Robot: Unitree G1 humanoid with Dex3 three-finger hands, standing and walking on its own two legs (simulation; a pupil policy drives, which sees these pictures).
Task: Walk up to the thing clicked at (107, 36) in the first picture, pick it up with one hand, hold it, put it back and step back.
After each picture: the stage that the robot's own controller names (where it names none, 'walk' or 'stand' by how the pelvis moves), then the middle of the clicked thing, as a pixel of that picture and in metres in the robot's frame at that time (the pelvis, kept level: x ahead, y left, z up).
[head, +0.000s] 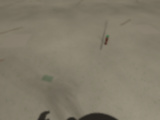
stand; (106, 40) +1.91 -0.40 -0.65
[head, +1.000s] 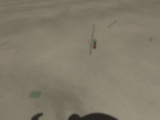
walk; (94, 44) +1.81 +0.04 -0.63
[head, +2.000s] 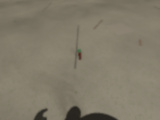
walk; (79, 54) +1.26 +0.27 -0.65
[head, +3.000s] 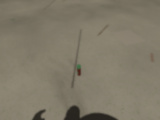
walk; (79, 70) +0.84 +0.20 -0.65
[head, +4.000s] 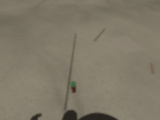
walk; (73, 87) +0.52 +0.18 -0.63
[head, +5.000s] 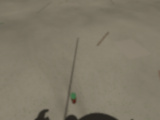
stand; (73, 98) +0.39 +0.17 -0.65
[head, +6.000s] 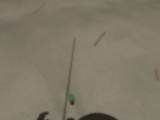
stand; (71, 100) +0.37 +0.19 -0.66
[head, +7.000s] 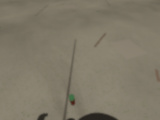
stand; (72, 100) +0.38 +0.19 -0.66
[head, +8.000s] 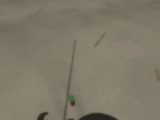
stand; (72, 100) +0.37 +0.19 -0.66
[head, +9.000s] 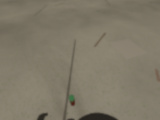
go down; (72, 100) +0.37 +0.19 -0.66
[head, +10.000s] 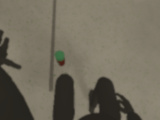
go down; (60, 59) +0.45 +0.22 -0.29
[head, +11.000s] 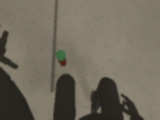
approach; (62, 59) +0.45 +0.22 -0.26
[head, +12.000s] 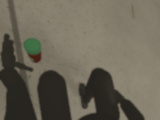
close in; (34, 53) +0.43 +0.27 -0.16
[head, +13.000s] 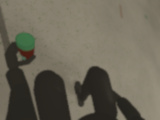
close; (27, 50) +0.44 +0.28 -0.15
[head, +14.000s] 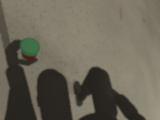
lift; (29, 53) +0.41 +0.28 -0.16
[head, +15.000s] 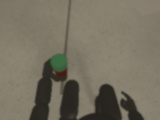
lift; (61, 70) +0.33 +0.19 +0.01
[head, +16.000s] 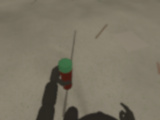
hold; (66, 76) +0.31 +0.16 +0.04
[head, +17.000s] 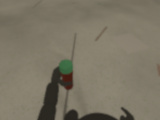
hold; (67, 77) +0.31 +0.16 +0.04
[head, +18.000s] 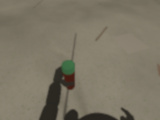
hold; (69, 77) +0.31 +0.14 +0.04
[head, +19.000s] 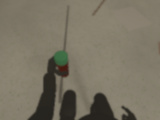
crouch; (63, 66) +0.38 +0.18 -0.02
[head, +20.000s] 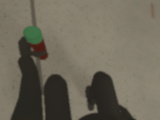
lower; (39, 46) +0.47 +0.26 -0.07
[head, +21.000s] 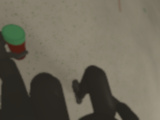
lower; (17, 46) +0.45 +0.29 -0.16
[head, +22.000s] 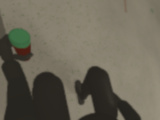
lower; (23, 48) +0.44 +0.29 -0.16
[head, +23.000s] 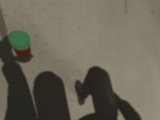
lower; (22, 50) +0.43 +0.29 -0.16
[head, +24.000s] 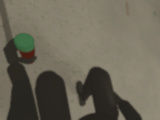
rest; (27, 52) +0.42 +0.28 -0.15
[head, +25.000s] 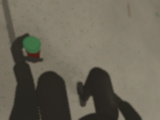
open; (33, 52) +0.43 +0.27 -0.17
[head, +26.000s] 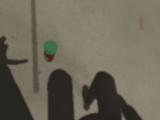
stand; (49, 53) +0.44 +0.25 -0.18
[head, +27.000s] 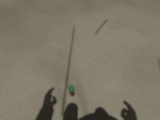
stand; (71, 91) +0.40 +0.17 -0.55
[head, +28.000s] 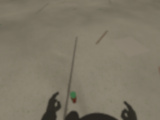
stand; (73, 97) +0.40 +0.17 -0.60
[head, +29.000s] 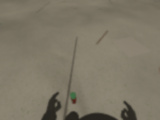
stand; (73, 98) +0.39 +0.17 -0.60
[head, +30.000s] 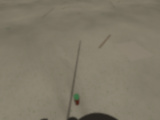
stand; (76, 99) +0.41 +0.15 -0.65
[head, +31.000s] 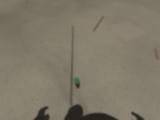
walk; (77, 83) +0.49 +0.16 -0.63
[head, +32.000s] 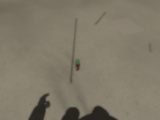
walk; (77, 65) +0.78 +0.18 -0.62
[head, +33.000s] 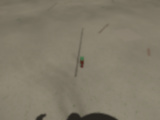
stand; (81, 62) +1.05 +0.20 -0.64
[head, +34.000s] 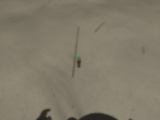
stand; (78, 62) +1.03 +0.20 -0.66
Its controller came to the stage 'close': yes
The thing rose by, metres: 0.68
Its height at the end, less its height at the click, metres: +0.00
